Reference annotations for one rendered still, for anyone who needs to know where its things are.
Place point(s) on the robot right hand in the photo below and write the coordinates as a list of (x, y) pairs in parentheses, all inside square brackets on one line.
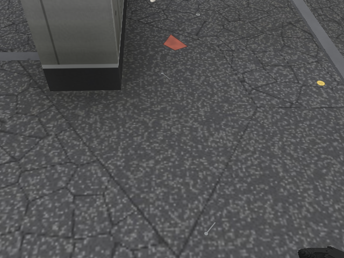
[(329, 252)]

